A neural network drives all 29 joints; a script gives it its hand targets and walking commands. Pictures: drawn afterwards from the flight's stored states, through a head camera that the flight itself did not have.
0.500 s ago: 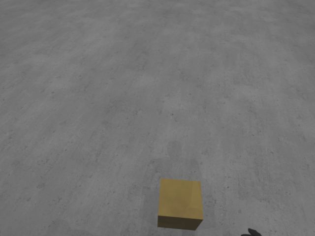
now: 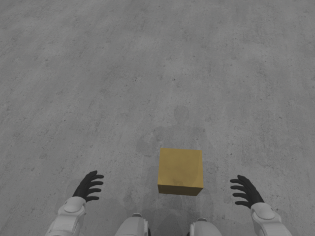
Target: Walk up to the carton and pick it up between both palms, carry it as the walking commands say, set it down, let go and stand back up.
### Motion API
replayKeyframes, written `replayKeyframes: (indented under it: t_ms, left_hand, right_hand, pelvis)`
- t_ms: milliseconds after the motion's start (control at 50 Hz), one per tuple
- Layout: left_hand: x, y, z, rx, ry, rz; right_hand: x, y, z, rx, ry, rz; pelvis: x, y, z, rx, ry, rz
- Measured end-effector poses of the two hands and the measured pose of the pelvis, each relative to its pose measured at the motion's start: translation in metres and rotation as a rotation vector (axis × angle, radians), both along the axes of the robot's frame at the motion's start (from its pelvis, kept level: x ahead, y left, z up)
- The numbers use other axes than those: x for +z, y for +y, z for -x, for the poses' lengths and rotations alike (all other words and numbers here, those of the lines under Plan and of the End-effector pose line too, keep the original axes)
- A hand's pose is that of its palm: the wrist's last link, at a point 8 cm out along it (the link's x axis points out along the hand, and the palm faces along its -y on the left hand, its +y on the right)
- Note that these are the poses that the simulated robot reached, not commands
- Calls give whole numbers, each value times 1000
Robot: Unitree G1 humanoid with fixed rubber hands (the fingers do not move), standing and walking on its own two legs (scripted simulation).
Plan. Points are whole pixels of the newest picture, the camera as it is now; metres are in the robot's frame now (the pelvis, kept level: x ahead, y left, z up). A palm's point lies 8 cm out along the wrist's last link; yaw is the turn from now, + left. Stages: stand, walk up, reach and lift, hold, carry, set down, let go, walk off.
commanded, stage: reach and lift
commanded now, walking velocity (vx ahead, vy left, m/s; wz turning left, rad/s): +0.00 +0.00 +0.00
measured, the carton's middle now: (179, 173) +0.43 -0.06 -0.61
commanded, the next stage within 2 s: none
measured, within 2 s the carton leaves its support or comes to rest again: neither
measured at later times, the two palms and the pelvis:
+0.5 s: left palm (109, 154) +0.36 +0.20 -0.13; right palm (234, 161) +0.35 -0.21 -0.15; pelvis -0.06 +0.00 -0.06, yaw +0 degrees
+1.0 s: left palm (126, 136) +0.44 +0.16 -0.18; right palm (227, 146) +0.42 -0.21 -0.20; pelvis -0.06 +0.00 -0.08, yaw +0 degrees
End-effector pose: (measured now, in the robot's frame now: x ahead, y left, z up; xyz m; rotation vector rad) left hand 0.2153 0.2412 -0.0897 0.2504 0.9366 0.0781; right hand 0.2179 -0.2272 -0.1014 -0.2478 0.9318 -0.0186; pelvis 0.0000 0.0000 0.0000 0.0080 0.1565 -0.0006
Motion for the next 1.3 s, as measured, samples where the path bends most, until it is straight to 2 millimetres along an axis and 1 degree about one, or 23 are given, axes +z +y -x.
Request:
replayKeyframes:
  t_ms: [40,100,220,300,360,500,640,840,940,1020,1080,1160,1220,1300]
  left_hand:
    - [-6,-3,-7,-3,-16,-5]
    - [-11,-7,-22,-10,-58,-10]
    - [-13,-20,-60,-23,-135,3]
    - [-15,-27,-84,-35,-170,4]
    - [-18,-33,-101,-40,-198,4]
    - [-36,-44,-140,-40,-240,6]
    - [-58,-59,-173,-41,-284,24]
    - [-71,-79,-222,-36,-370,56]
    - [-80,-81,-230,-24,-373,61]
    - [-88,-79,-229,-12,-366,70]
    - [-96,-79,-228,-7,-367,80]
    - [-114,-81,-228,-6,-368,90]
    - [-133,-82,-229,-1,-367,91]
    - [-160,-84,-230,7,-380,88]
  right_hand:
    - [-5,0,-9,2,-25,3]
    - [-11,2,-25,4,-69,8]
    - [-15,9,-59,0,-122,12]
    - [-18,12,-84,-20,-147,4]
    - [-25,14,-99,-41,-149,-7]
    - [-47,19,-132,-90,-172,-37]
    - [-66,21,-158,-120,-225,-66]
    - [-83,19,-199,-141,-292,-90]
    - [-93,17,-205,-150,-298,-102]
    - [-102,14,-204,-156,-291,-105]
    - [-109,12,-203,-163,-293,-105]
    - [-124,12,-205,-169,-304,-107]
    - [-143,13,-204,-170,-293,-108]
    - [-169,15,-206,-173,-307,-116]
  pelvis:
    - [-6,-2,8,1,27,0]
    - [-16,-4,20,2,64,-1]
    - [-29,-6,40,4,121,-3]
    - [-37,-6,50,4,163,-1]
    - [-43,-5,56,2,198,2]
    - [-56,-2,63,2,299,8]
    - [-64,1,65,2,401,12]
    - [-73,1,66,1,513,13]
    - [-76,0,64,0,545,12]
    - [-78,-1,64,-1,560,11]
    - [-83,-2,66,-1,568,12]
    - [-99,-2,71,-1,579,14]
    - [-116,-1,76,-1,589,17]
    - [-143,0,82,-3,601,20]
